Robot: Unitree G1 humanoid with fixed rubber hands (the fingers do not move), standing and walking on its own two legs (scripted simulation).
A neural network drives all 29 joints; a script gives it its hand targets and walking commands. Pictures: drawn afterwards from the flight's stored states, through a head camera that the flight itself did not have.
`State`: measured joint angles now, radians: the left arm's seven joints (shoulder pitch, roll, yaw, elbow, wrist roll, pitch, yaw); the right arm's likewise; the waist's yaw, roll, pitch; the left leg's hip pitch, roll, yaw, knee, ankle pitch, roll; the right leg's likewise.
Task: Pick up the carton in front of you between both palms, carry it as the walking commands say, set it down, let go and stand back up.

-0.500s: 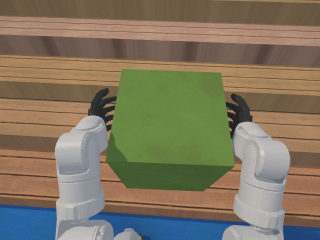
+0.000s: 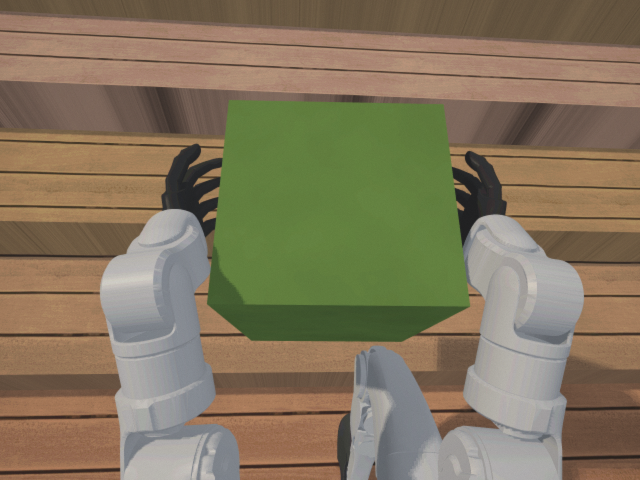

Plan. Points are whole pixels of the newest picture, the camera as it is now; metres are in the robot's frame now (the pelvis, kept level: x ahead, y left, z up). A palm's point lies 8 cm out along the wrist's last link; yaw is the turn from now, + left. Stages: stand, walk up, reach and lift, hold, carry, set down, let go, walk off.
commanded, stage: carry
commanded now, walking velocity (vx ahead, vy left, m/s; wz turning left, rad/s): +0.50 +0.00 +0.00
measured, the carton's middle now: (331, 242) +0.37 -0.02 +0.07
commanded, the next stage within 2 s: none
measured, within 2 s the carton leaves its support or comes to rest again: neither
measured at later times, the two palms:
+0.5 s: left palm out of the picture +0.70 +0.12 +0.37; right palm out of the picture +0.70 -0.18 +0.34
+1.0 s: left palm out of the picture +1.00 +0.06 +0.48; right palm out of the picture +0.99 -0.24 +0.50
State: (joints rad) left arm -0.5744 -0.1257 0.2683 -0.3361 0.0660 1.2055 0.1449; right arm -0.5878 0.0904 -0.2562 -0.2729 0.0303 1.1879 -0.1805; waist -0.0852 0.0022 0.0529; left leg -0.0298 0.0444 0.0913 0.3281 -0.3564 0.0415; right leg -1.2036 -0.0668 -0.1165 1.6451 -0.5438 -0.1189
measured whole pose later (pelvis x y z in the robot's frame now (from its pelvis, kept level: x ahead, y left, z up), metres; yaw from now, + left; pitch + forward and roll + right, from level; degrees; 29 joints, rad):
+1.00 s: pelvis +0.63 -0.08 +0.32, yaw -1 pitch +4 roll -3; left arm -0.76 -0.07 0.35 -0.06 0.10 1.32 0.14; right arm -0.79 0.06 -0.31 0.03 -0.02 1.30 -0.17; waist -0.06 0.00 -0.06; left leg -0.04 0.11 0.08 0.22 -0.24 0.02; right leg -1.18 -0.13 -0.10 1.56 -0.42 -0.12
